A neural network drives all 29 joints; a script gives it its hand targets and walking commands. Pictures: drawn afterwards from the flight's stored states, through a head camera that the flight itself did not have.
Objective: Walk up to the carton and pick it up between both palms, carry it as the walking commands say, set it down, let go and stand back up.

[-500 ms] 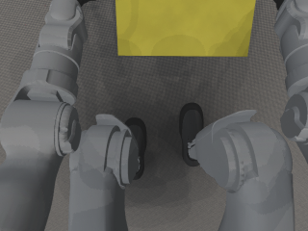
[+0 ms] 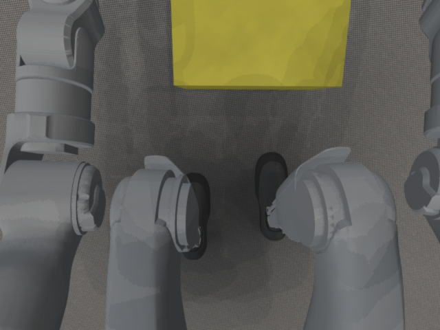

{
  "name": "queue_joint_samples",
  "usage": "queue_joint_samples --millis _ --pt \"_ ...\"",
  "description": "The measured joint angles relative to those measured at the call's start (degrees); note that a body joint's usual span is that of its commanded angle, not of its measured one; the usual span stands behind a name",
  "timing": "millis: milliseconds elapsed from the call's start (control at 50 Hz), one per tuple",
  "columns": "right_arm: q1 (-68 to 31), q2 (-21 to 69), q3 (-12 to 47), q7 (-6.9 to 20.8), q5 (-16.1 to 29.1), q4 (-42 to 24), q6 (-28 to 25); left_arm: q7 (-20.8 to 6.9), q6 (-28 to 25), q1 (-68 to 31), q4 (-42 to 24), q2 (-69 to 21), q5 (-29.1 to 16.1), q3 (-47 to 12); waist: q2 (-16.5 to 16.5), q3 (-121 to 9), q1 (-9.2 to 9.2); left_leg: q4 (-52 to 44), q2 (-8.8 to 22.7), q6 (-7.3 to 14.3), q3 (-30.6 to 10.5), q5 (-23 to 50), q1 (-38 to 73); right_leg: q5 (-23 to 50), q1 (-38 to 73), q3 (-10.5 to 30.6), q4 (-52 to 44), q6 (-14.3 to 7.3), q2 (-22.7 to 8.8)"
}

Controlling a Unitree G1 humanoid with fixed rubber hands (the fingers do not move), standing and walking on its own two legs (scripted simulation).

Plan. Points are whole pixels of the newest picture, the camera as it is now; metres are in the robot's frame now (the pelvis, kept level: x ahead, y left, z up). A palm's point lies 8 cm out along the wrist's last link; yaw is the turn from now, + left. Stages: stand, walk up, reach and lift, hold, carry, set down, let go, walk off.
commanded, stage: set down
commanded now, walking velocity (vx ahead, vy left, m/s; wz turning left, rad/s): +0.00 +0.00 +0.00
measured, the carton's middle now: (253, 19) +0.54 -0.06 -0.28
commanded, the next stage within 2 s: let go in 1.00 s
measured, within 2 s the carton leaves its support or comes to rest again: neither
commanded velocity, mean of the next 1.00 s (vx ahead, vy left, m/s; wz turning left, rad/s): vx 0.00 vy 0.00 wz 0.00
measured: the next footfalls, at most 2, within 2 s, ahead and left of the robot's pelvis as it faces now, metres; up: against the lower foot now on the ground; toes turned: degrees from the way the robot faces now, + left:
none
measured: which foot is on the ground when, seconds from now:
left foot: down 0.00-1.00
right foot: down 0.00-1.00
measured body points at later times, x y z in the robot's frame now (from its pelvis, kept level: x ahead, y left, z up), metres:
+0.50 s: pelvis +0.00 +0.00 +0.12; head +0.35 -0.01 +0.39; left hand +0.59 +0.15 +0.03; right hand +0.56 -0.28 +0.04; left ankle +0.11 +0.09 -0.33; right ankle +0.14 -0.10 -0.33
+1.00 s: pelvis +0.00 +0.00 +0.23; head +0.34 -0.01 +0.52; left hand +0.57 +0.17 +0.15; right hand +0.54 -0.28 +0.17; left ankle +0.11 +0.09 -0.33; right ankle +0.14 -0.10 -0.33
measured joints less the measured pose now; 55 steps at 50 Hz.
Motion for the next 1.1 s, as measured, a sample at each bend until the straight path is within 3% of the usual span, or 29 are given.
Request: queue_joint_samples --millis 200,700,900,1100 --pt "0.3 0.0 -1.1 1.0 0.2 -4.8 6.0 0.0 5.8 1.2 -4.7 0.4 0.0 0.0 0.0 0.0 -0.01 -7.3 0.0 0.0 -1.3 0.0 9.0 0.0 9.2 0.0 -7.6 0.0 1.3" --pt "2.3 0.0 -2.0 1.8 0.2 -12.1 12.0 -1.7 9.8 2.9 -8.1 3.2 0.0 0.0 0.0 0.0 0.0 -29.3 0.0 -1.0 -4.4 2.8 30.5 2.3 31.5 0.0 -29.9 0.0 3.4" --pt "3.5 0.0 -2.0 1.6 0.2 -13.1 13.3 -3.1 10.8 4.3 -8.8 3.9 0.0 0.0 0.0 -0.1 0.0 -40.3 0.0 -1.4 -5.3 7.0 38.9 6.1 40.4 0.3 -41.0 0.1 3.8" --pt "6.5 0.0 -2.1 3.9 0.3 -12.3 10.9 -5.2 9.0 6.6 -6.1 3.9 0.0 0.3 0.0 -0.1 0.0 -48.8 0.0 -1.8 -5.8 10.8 42.5 9.7 44.3 0.5 -49.7 0.2 3.9"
